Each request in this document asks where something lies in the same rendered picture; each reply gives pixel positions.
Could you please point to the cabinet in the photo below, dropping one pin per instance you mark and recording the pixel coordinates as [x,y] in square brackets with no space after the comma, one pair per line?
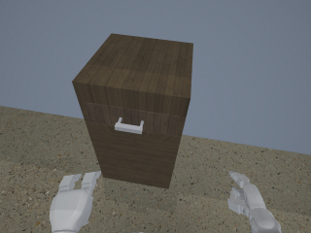
[138,73]

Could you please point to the left robot hand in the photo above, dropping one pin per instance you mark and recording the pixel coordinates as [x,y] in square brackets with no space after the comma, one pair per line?
[71,208]

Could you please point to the drawer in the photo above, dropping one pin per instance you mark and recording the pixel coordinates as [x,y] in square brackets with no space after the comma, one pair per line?
[153,122]

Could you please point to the right robot hand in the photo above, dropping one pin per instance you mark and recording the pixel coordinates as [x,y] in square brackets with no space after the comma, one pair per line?
[242,201]

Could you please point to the handle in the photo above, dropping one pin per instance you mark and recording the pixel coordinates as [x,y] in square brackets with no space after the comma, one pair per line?
[128,127]

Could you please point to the robot right forearm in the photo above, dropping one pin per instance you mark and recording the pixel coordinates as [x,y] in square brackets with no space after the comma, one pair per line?
[262,221]

